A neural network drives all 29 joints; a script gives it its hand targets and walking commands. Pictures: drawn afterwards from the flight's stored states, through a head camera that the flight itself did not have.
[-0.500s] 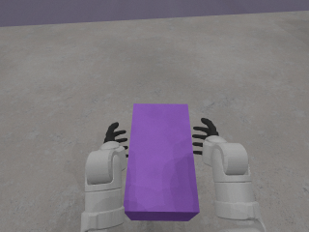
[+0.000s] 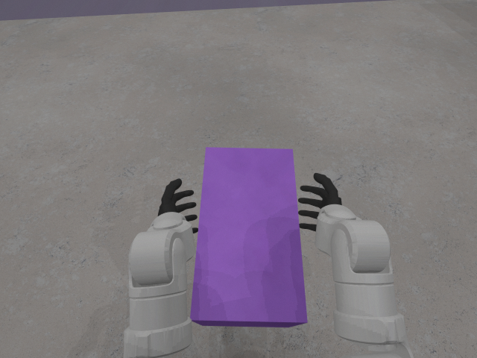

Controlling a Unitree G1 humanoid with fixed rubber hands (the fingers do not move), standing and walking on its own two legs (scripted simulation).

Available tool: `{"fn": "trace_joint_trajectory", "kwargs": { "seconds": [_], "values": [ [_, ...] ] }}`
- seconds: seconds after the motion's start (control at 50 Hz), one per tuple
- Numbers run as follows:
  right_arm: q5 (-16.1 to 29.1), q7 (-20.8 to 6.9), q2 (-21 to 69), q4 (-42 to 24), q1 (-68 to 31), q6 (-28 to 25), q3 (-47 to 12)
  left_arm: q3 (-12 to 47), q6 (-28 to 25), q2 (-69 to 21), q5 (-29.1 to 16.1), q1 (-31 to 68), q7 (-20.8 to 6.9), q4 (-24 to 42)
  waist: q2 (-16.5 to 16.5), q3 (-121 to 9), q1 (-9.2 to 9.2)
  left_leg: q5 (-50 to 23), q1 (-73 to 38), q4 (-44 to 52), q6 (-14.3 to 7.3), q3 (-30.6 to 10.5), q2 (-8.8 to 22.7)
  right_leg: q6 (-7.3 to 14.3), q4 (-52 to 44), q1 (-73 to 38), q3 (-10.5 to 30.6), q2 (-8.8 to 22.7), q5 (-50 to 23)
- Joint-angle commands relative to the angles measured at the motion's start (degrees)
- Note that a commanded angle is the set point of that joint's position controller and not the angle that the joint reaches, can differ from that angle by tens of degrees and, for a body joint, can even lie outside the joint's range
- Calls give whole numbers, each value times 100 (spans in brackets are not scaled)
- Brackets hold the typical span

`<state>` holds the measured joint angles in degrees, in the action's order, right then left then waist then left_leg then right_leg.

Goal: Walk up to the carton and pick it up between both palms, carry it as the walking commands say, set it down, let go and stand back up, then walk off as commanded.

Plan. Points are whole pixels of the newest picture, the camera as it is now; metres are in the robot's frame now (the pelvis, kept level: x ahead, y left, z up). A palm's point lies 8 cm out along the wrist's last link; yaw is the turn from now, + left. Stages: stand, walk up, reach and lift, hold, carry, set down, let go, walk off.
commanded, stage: carry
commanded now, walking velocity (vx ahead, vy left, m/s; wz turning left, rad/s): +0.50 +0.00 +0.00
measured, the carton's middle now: (247, 237) +0.34 +0.01 -0.01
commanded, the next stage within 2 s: none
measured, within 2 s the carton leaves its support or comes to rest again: neither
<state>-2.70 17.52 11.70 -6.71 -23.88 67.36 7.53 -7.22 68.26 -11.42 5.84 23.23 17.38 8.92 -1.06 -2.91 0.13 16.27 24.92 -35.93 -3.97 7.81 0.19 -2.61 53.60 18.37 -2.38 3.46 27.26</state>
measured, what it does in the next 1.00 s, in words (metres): walks ahead: right foot, then left foot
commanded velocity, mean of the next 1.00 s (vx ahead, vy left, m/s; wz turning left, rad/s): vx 0.36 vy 0.00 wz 0.00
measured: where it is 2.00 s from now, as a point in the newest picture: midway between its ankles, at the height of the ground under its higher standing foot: (234, 189)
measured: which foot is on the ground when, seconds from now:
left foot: down 0.00-0.28, up 0.30-0.48, down 0.50-0.86, up 0.88-1.00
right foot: up 0.00-0.22, down 0.24-0.52, up 0.54-0.78, down 0.80-1.00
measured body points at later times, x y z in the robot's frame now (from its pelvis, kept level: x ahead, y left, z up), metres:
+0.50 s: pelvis +0.34 +0.02 -0.01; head +0.40 +0.03 +0.44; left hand +0.68 +0.15 +0.07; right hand +0.68 -0.10 +0.07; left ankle +0.44 +0.12 -0.73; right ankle +0.20 -0.13 -0.72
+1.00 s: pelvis +0.66 +0.03 +0.01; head +0.74 +0.03 +0.45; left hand +1.00 +0.15 +0.07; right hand +1.00 -0.10 +0.07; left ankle +0.65 +0.12 -0.69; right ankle +0.60 -0.09 -0.72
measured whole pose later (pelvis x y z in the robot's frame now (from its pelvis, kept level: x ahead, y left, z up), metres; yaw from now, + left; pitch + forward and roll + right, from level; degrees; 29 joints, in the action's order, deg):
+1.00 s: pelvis +0.66 +0.03 +0.01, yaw -1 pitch +9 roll +1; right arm -2.2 18.2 11.6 -11.3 -23.7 67.2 7.4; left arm -6.1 68.4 -11.7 5.4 23.7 17.4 11.9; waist -1.7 0.1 0.3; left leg 26.1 30.7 -44.8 1.5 6.6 -0.1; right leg -0.6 29.6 18.5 -4.1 3.8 19.5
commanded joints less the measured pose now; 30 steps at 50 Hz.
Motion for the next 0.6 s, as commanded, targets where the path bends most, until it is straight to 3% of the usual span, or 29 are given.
{"fn": "trace_joint_trajectory", "kwargs": {
  "seconds": [0.0, 0.04, 0.1, 0.12, 0.16, 0.18, 0.2, 0.22, 0.24, 0.26, 0.28, 0.3, 0.32, 0.34, 0.36, 0.38, 0.42, 0.44, 0.46, 0.48, 0.5, 0.52, 0.54, 0.56, 0.58],
  "values": [
    [1479, -1349, 6124, -997, -1945, -196, -2890, 3292, -194, -6162, -1958, 2374, -1336, 826, 830, -2669, -173, -3809, -4831, 1229, -919, -2582, 1997, 83, 1121, 2868, 116, -38, 64],
    [1527, -1382, 6198, -1014, -2097, -197, -2907, 3254, -212, -6177, -1939, 2486, -1358, 786, 874, -2492, -167, -3670, -4648, 1394, -756, -2101, 1877, 59, 170, 2628, 62, 32, -177],
    [1553, -1405, 6173, -1011, -2164, -180, -2878, 3208, -241, -6179, -1888, 2512, -1307, 779, 939, -1980, -183, -4290, -4372, 1602, -451, -1531, 1689, 87, -740, 2275, -449, -228, -482],
    [1521, -1391, 6088, -942, -2057, -146, -2826, 3183, -213, -6121, -1870, 2453, -1290, 741, 951, -1894, -193, -4208, -4305, 1617, -478, -1329, 1658, 115, -1185, 2137, -575, -280, -534],
    [1518, -1385, 5974, -941, -2057, -96, -2829, 3153, -159, -6069, -1849, 2393, -1279, 669, 1043, -1698, -199, -4420, -4072, 1514, -335, -893, 1449, 127, -1855, 1711, -933, -484, -854],
    [1552, -1395, 5978, -1042, -2153, -96, -2856, 3182, -155, -6102, -1850, 2441, -1277, 721, 1182, -1728, -167, -5203, -3931, 1297, -184, -630, 1299, 195, -2142, 1265, -1088, -641, -1064],
    [1546, -1378, 5891, -1098, -2191, -70, -2853, 3151, -116, -6096, -1853, 2408, -1270, 693, 1120, -1962, -70, -5676, -3520, 757, -25, -162, 1157, 271, -2754, 273, -1197, -679, -1446],
    [1572, -1355, 5858, -1105, -2234, -52, -2844, 3084, -114, -6094, -1858, 2392, -1254, 746, 895, -2503, 67, -5736, -2710, 9, 242, 159, 1028, 426, -3047, -1422, -983, -506, -2014],
    [1567, -1332, 5770, -1107, -2182, -10, -2882, 3022, -102, -6034, -1833, 2141, -1255, 759, 227, -3197, 271, -4436, -1297, -1372, 563, 198, 737, 865, -2863, -3396, 419, 396, -2917],
    [1623, -1326, 5758, -1270, -2292, -15, -2984, 2986, -114, -6017, -1796, 2115, -1256, 673, -1119, -3558, 289, -1306, 694, -2837, 904, -9, 153, 1475, -2696, -5094, 2212, 1444, -5034],
    [1693, -1313, 5825, -1481, -2441, -56, -3056, 3020, -152, -6084, -1872, 2251, -1272, 698, -1940, -3326, 290, 1881, 2522, -3808, 924, -360, -352, 1823, -2482, -6166, 2686, 1896, -7002],
    [1737, -1296, 5943, -1444, -2344, -101, -3050, 3086, -209, -6109, -1968, 2316, -1281, 891, -1782, -3178, 336, 2309, 3536, -4192, 818, -841, 14, 1831, -2134, -6570, 2492, 1997, -7596],
    [1866, -1293, 5981, -1675, -2600, -180, -3101, 3030, -250, -6157, -1983, 2242, -1295, 935, -1449, -3009, 350, 2351, 4072, -3743, 716, -1054, 245, 1470, -2117, -6613, 2273, 1842, -7583],
    [1909, -1285, 6092, -1587, -2610, -216, -3110, 2965, -293, -6168, -1995, 2353, -1288, 1053, -1051, -2760, 382, 2208, 4174, -2831, 665, -1112, 387, 1167, -2280, -6263, 2041, 1706, -7018],
    [1942, -1279, 6180, -1579, -2632, -262, -3159, 2945, -335, -6170, -2004, 2423, -1276, 1204, -977, -2753, 417, 2067, 3893, -1931, 676, -975, 398, 1015, -2344, -6124, 1786, 1564, -7113],
    [1897, -1274, 6159, -1556, -2408, -305, -3120, 3016, -359, -6108, -2008, 2435, -1262, 1348, -706, -2829, 333, 1332, 3089, -931, 667, -918, 414, 901, -2415, -5499, 1427, 1549, -6693],
    [1810, -1255, 6057, -1746, -2304, -367, -3097, 3108, -393, -6063, -1992, 2186, -1240, 1438, -764, -2858, 237, -512, 724, 919, 539, -49, 54, 523, -2505, -3711, 95, 1149, -6432],
    [1776, -1269, 6058, -1809, -2099, -389, -3027, 3241, -415, -6112, -2052, 2191, -1223, 1594, -480, -3237, 64, -1637, -1042, 1558, 418, 388, -153, 299, -1927, -2810, -523, 906, -6432],
    [1735, -1265, 6087, -1864, -1977, -385, -3066, 3338, -383, -6155, -2008, 2050, -1210, 1495, -178, -3455, -68, -1976, -2861, 1316, 377, 641, -323, 254, -1325, -1594, -834, 651, -5619],
    [1702, -1297, 6128, -1825, -1973, -350, -3032, 3393, -341, -6157, -2016, 2170, -1233, 1526, 334, -3628, -222, -1601, -4294, 1010, 262, -313, 215, 134, -376, -131, -752, 448, -3821],
    [1585, -1279, 5968, -1533, -1899, -278, -2860, 3421, -195, -6224, -1981, 1964, -1276, 1224, 1872, -3699, -132, -3069, -5013, 1344, -343, -2977, 1759, -134, 1128, 1294, -649, -307, -1092],
    [1604, -1304, 5920, -1384, -1973, -222, -2902, 3360, -126, -6124, -1894, 1860, -1275, 957, 2032, -3365, -124, -3688, -5294, 1258, -945, -3472, 2025, -47, 1646, 2316, -173, -623, 371],
    [1519, -1344, 5996, -1129, -1722, -165, -2980, 3274, -124, -6076, -1822, 1713, -1299, 786, 1415, -3155, -138, -4077, -5112, 1047, -1007, -2978, 2121, 47, 1735, 2534, 139, -257, 215],
    [1448, -1373, 6023, -1058, -1691, -188, -2958, 3295, -163, -6114, -1852, 1808, -1324, 733, 978, -3100, -164, -4088, -5056, 1083, -943, -2741, 2023, 48, 1469, 2615, 231, -122, -36],
    [1539, -1416, 6161, -1221, -1957, -224, -3049, 3358, -217, -6206, -1909, 2120, -1354, 887, 812, -2873, -159, -3797, -4662, 1205, -819, -2396, 1934, 42, 1086, 2495, 243, 11, -262]
  ]
}}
